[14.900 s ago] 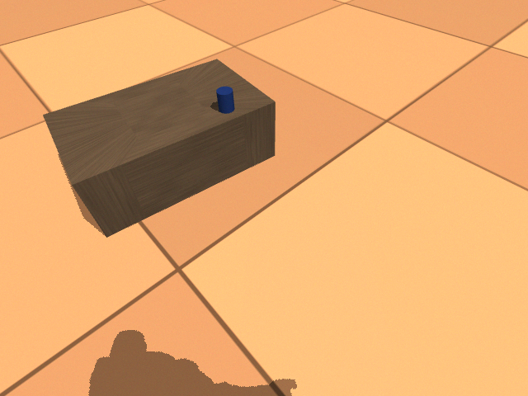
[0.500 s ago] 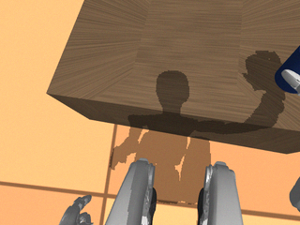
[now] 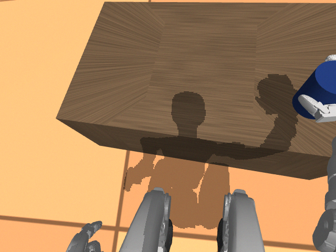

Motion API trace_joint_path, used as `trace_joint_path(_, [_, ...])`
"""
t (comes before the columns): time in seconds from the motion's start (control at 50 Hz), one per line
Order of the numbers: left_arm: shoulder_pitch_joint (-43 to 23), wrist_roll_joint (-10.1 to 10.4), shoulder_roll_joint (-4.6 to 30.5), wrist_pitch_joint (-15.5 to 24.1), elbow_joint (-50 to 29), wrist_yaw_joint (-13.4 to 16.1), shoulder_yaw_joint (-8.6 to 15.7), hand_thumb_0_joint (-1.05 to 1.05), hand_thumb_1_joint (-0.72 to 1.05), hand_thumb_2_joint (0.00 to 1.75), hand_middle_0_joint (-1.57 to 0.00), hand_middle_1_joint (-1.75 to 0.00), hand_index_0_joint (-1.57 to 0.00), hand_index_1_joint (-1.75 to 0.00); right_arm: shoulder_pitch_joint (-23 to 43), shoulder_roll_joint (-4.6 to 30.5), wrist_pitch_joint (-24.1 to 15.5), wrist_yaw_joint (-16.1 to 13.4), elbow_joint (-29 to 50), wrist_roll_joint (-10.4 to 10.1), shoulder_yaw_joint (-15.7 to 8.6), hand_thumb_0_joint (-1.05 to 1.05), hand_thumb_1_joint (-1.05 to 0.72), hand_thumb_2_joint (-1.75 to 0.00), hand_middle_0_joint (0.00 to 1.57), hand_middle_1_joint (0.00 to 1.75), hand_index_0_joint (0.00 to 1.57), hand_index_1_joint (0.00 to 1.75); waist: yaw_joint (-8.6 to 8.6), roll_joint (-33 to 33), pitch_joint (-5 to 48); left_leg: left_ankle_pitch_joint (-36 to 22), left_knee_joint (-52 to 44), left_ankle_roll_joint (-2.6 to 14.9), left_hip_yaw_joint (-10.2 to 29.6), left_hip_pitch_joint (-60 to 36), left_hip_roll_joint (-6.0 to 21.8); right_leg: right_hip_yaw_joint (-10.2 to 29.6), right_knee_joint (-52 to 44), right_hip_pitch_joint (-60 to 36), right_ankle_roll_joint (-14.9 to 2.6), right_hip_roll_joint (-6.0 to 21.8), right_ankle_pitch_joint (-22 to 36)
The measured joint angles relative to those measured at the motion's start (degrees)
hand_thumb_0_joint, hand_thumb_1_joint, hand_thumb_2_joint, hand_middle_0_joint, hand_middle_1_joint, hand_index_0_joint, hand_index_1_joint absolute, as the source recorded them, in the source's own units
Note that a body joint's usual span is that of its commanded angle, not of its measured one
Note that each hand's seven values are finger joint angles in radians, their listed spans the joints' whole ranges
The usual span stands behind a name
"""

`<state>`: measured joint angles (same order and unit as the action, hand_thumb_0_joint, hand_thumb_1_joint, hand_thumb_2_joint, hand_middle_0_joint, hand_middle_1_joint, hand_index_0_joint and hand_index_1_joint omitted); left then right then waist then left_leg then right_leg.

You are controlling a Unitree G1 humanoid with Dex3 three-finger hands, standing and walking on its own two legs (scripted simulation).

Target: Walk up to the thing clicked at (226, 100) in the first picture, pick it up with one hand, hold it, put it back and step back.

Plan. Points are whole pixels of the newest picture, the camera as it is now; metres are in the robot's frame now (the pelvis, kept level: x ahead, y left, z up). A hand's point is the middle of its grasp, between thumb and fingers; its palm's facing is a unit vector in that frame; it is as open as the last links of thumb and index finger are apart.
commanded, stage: lift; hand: right
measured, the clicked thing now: (323, 92) +0.47 -0.27 +0.01
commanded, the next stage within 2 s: hold in 1.34 s
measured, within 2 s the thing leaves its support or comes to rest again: neither
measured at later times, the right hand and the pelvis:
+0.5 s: hand out of the picture +0.41 -0.24 +0.13, palm faces +0.31 +0.95 +0.00, open 10.7 cm; pelvis +0.02 +0.00 +0.10, yaw -3 degrees
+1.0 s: hand out of the picture +0.39 -0.22 +0.19, palm faces +0.29 +0.96 +0.00, open 10.7 cm; pelvis +0.04 +0.00 +0.15, yaw -4 degrees
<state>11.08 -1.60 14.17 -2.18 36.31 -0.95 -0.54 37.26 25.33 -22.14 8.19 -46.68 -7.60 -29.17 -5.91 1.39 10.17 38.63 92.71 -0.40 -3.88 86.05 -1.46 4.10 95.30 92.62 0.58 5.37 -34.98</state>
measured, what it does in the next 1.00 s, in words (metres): rises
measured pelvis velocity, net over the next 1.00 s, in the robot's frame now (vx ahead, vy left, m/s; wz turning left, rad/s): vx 0.04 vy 0.00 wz -0.07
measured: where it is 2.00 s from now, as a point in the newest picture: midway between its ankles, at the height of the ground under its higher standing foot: outside the picture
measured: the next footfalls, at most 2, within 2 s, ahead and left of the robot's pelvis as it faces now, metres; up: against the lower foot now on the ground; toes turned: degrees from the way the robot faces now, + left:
none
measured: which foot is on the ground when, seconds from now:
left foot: down 0.00-1.00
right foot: down 0.00-1.00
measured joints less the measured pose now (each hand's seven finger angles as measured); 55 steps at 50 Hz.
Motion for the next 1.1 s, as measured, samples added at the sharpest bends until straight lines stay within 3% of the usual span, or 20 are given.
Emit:
trace_joint_path(0.36, [1.5,1.7,-0.7,1.7,0.5,1.6,0.8,0.01,0.92,0.88,-0.20,-0.31,-0.21,-0.30,-13.3,-7.9,2.4,-5.1,13.6,-1.7,8.3,-0.01,0.41,-1.03,0.67,0.94,0.67,0.94,2.42,0.1,-1.1,-4.3,-15.6,0.04,0.3,-18.6,0.8,-1.2,-15.7,-18.9,0.09,-0.9,4.1])
trace_joint_path(0.54, [1.6,1.6,-0.9,3.1,0.7,2.2,1.2,0.01,0.90,0.89,-0.20,-0.30,-0.20,-0.30,-17.6,-10.4,2.7,-7.7,15.6,-1.6,11.8,-0.01,0.41,-1.03,0.68,0.94,0.67,0.94,2.61,-0.3,-2.4,-6.6,-24.0,0.07,0.4,-29.1,0.9,-1.7,-23.9,-29.4,0.19,-1.1,6.2])
trace_joint_path(1.1, [3.3,1.3,-2.1,2.8,1.9,2.8,1.1,0.01,0.91,0.89,-0.19,-0.30,-0.19,-0.30,-24.7,-15.0,0.4,-10.2,19.1,-1.2,16.6,-0.01,0.41,-1.03,0.67,0.95,0.67,0.94,3.67,-0.5,-5.5,-10.8,-38.7,-0.26,2.0,-46.6,1.5,-4.1,-39.1,-48.0,0.07,-1.8,10.1])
